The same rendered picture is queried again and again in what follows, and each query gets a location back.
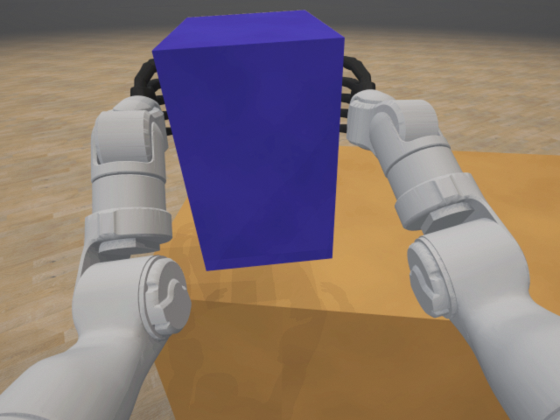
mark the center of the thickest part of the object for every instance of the right robot hand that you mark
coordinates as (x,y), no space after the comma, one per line
(363,83)

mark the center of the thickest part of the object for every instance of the right robot upper arm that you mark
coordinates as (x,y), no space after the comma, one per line
(474,275)

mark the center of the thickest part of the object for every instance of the left robot hand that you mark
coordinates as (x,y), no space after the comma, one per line
(145,87)

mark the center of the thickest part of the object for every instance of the robot right forearm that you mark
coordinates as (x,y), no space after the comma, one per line
(432,193)

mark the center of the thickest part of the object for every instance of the robot left forearm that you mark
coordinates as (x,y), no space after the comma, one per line
(129,217)

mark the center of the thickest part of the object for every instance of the left robot upper arm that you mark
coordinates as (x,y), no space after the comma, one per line
(124,312)

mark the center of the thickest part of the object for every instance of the pedestal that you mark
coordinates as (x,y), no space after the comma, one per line
(345,338)

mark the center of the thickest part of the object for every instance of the carton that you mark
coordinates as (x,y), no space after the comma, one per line
(254,102)

